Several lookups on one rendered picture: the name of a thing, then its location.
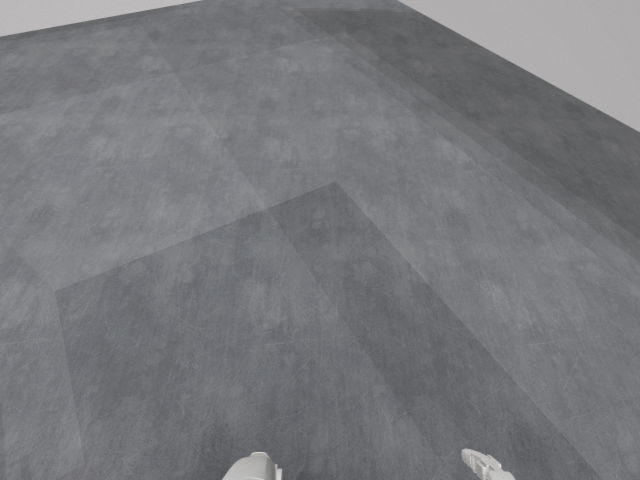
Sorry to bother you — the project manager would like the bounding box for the robot left thigh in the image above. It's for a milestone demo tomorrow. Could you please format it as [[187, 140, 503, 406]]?
[[222, 456, 283, 480]]

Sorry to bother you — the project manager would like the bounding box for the robot right hand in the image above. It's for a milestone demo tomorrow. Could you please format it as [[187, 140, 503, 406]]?
[[461, 449, 516, 480]]

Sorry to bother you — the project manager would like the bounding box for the robot left shin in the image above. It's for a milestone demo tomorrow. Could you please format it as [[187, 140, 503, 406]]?
[[250, 452, 271, 460]]

